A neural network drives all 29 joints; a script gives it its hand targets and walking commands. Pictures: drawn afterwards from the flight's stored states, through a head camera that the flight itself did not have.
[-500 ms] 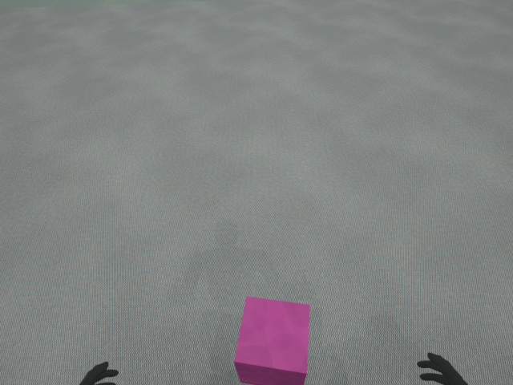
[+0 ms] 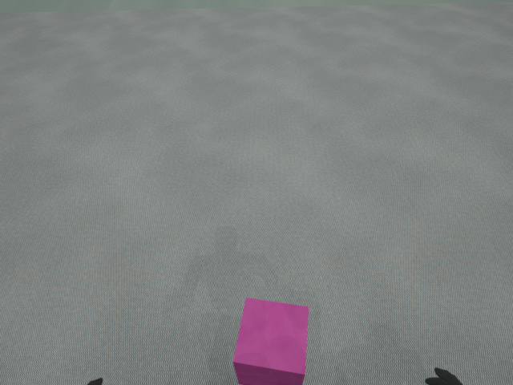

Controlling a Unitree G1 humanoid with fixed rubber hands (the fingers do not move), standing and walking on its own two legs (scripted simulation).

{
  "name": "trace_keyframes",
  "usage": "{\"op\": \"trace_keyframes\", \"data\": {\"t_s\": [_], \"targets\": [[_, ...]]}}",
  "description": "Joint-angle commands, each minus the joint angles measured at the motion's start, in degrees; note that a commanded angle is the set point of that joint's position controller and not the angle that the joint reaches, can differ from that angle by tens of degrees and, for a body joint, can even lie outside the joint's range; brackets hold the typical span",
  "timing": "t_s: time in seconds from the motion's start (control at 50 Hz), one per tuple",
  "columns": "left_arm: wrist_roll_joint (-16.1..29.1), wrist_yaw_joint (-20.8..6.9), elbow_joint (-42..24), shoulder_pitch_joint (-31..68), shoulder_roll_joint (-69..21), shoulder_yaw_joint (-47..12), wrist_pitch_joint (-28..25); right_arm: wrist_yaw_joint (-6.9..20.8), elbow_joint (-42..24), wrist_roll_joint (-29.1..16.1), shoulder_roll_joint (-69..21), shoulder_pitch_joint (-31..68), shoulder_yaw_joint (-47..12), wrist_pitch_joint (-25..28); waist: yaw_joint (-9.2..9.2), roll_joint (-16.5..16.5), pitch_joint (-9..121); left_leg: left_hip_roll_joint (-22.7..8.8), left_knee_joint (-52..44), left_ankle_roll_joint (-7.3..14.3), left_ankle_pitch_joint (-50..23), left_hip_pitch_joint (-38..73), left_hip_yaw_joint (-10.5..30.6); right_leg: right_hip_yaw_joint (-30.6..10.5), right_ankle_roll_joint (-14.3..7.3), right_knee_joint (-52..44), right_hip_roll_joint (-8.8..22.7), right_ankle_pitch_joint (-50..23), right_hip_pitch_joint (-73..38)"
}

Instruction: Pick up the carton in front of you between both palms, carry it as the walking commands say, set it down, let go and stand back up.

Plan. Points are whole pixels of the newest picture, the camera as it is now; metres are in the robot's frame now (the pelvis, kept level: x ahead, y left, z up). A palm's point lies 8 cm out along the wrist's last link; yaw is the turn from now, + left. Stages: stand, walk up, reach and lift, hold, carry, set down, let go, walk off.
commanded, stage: stand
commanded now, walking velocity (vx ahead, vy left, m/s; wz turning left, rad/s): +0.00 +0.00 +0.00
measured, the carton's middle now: (272, 346) +0.41 -0.02 -0.65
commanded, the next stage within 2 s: none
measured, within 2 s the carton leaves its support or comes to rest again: neither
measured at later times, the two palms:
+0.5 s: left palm out of the picture +0.08 +0.31 -0.09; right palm out of the picture +0.08 -0.30 -0.10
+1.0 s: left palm out of the picture +0.08 +0.31 -0.10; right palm out of the picture +0.08 -0.31 -0.10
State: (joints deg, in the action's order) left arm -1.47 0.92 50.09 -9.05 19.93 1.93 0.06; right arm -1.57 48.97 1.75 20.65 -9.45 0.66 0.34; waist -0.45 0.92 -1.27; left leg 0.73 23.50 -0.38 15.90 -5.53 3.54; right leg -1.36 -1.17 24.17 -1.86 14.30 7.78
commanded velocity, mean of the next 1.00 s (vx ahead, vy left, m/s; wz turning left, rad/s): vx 0.00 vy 0.00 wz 0.00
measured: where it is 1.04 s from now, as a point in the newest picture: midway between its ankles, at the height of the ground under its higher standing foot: outside the picture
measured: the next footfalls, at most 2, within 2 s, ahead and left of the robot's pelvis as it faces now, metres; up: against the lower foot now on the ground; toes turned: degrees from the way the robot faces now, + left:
none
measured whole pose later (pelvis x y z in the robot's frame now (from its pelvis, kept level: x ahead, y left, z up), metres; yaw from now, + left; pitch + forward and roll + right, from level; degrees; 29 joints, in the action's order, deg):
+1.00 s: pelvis -0.02 +0.00 +0.01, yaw +0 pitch -3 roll +0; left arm -0.6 0.4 59.3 -6.3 21.9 0.5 -0.7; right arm -0.9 58.3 0.9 22.5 -7.4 -0.3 0.8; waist -0.3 0.7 -2.2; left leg 0.8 19.0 -0.4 12.1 -4.3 3.5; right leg -1.6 -0.8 19.7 -1.4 10.6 6.5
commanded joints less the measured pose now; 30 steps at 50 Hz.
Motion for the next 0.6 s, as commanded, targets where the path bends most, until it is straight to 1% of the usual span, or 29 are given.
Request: {"op": "trace_keyframes", "data": {"t_s": [0.0, 0.26, 0.58], "targets": [[0.1, 0.1, -1.6, 2.3, 9.4, 1.9, -0.7, -0.1, -1.6, 0.0, 9.0, 2.0, 1.8, 0.8, 0.01, -0.8, 1.2, -5.7, -4.0, 1.0, -12.1, -1.7, 4.5, -6.2, -0.1, -4.3, 6.8, -12.0, -1.3], [0.4, -0.2, 2.1, 3.2, 10.4, 1.4, -0.9, 0.1, 2.2, -0.3, 9.9, 2.5, 1.3, 1.1, -0.06, -0.7, 0.5, -6.1, -6.0, 1.2, -9.5, -1.9, 4.9, -6.6, -0.1, -6.3, 7.2, -9.4, -1.5], [0.7, -0.3, 5.1, 4.0, 11.3, 0.8, -1.2, 0.3, 5.2, -0.7, 10.8, 3.0, 0.9, 1.1, 0.04, -0.7, 0.9, -6.5, -6.8, 1.4, -10.7, -1.4, 5.0, -6.6, -0.1, -6.9, 7.6, -10.6, -2.1]]}}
